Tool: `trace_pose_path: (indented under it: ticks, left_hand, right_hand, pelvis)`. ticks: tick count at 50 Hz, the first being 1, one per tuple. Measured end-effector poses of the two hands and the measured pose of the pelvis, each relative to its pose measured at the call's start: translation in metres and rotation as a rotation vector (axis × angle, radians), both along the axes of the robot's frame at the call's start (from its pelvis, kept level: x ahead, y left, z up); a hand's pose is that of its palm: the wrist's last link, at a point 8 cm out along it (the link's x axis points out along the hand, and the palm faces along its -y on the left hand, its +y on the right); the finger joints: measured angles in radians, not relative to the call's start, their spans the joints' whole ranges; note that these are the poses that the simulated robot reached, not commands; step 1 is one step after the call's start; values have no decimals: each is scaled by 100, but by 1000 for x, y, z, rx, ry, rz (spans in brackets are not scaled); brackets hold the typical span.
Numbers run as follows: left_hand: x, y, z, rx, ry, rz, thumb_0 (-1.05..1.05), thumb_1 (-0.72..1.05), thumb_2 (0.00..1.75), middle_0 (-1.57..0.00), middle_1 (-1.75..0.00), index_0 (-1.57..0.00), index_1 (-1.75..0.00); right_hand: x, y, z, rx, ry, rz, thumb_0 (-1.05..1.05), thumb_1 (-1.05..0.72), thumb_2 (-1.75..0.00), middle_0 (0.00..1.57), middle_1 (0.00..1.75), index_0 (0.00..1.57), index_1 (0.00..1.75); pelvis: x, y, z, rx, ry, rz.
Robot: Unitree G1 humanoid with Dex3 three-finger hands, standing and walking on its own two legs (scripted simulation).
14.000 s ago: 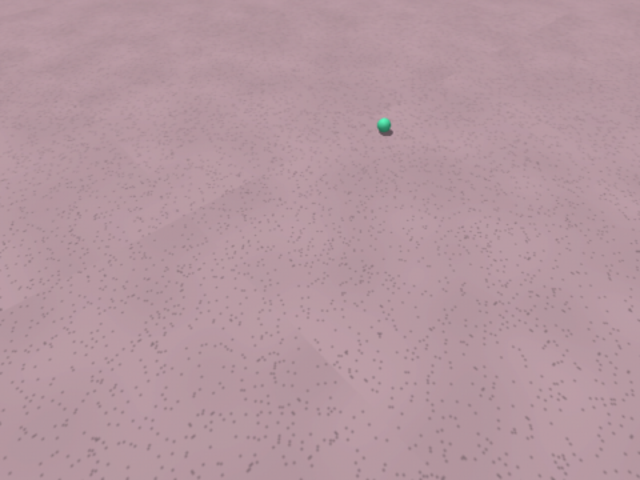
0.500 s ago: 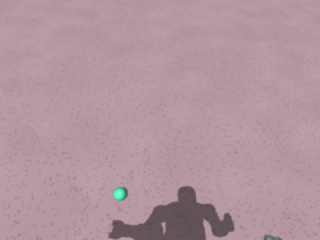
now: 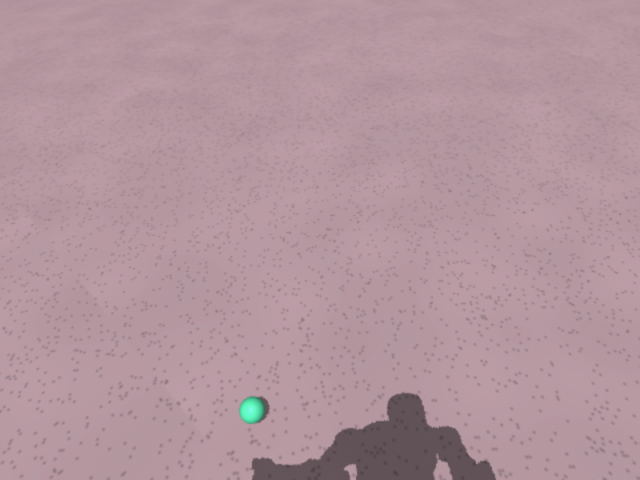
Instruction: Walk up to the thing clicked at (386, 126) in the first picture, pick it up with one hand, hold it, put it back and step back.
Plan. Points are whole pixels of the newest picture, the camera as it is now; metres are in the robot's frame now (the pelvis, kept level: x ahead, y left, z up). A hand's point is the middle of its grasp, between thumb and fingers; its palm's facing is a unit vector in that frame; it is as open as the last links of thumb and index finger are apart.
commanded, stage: stand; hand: left
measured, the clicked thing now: (252, 410) +0.48 +0.23 -0.74
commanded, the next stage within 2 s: rise first in 1.78 s
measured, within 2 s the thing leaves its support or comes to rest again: neither
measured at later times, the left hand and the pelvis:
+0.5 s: hand out of the picture +0.11 +0.27 -0.15, palm faces -0.02 -0.94 -0.33, open 7.4 cm; pelvis +0.02 +0.02 +0.00, yaw +0 degrees
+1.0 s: hand out of the picture +0.09 +0.27 -0.15, palm faces -0.01 -0.94 -0.34, open 7.4 cm; pelvis +0.02 +0.02 +0.00, yaw +0 degrees
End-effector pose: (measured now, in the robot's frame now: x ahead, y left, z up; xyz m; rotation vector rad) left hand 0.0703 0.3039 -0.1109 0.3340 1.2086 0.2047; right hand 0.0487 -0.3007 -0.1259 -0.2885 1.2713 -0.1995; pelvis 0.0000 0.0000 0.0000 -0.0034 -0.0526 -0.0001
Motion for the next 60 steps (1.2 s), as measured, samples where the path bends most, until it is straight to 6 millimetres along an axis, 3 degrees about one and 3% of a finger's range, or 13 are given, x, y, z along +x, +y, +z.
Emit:
trace_pose_path:
  ticks: [7, 17, 25, 33, 42, 60]
  left_hand:
    - [26, -1, -3, -19, -22, -13, 1, 90, 90, -20, -30, -20, -30]
    - [42, 1, -5, -37, -35, -23, 1, 90, 90, -20, -30, -20, -30]
    - [34, 8, -6, -33, -12, -5, 1, 90, 90, -20, -30, -20, -30]
    - [19, 14, -7, -25, 23, 19, 1, 90, 90, -20, -30, -20, -30]
    - [10, 16, -6, -18, 46, 30, 1, 90, 90, -20, -30, -20, -30]
    - [12, 11, -5, -18, 28, 18, 1, 90, 90, -20, -30, -20, -30]
  right_hand:
    - [0, 2, 4, -19, 25, -10, 0, -90, -90, 21, 30, 20, 30]
    - [31, 10, 11, -31, -33, 7, 0, -90, -90, 21, 30, 20, 30]
    - [50, 17, 14, -29, -65, 27, 0, -90, -90, 21, 30, 20, 30]
    - [58, 22, 13, -23, -66, 40, 0, -90, -90, 21, 30, 20, 30]
    - [56, 24, 11, -16, -52, 42, 0, -90, -90, 21, 30, 20, 30]
    - [41, 18, 9, -17, -33, 28, 0, -90, -90, 21, 30, 20, 30]
  pelvis:
    - [8, 4, 1, 2, 7, -2]
    - [15, 11, 2, 0, 12, -4]
    - [18, 15, 3, 0, 16, -3]
    - [20, 18, 3, 1, 19, 2]
    - [21, 19, 3, 2, 17, 4]
    - [19, 15, 3, 3, 12, 5]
